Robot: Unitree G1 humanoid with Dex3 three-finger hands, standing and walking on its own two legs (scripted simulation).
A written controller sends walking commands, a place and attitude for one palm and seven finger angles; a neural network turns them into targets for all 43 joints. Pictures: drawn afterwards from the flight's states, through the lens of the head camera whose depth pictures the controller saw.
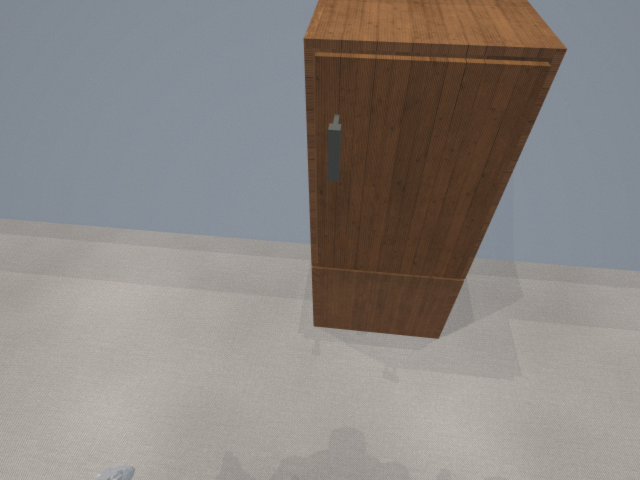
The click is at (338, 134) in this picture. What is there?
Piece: cupboard door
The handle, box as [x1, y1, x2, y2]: [328, 114, 340, 180]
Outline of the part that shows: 336,114 334,115 333,123 329,123 328,128 328,180 338,180 339,172 340,124 338,123 339,115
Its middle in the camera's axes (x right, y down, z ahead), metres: +0.03 -0.18 +0.78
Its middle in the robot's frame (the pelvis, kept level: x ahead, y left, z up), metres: +0.72 +0.01 +0.03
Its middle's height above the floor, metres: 0.80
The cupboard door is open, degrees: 0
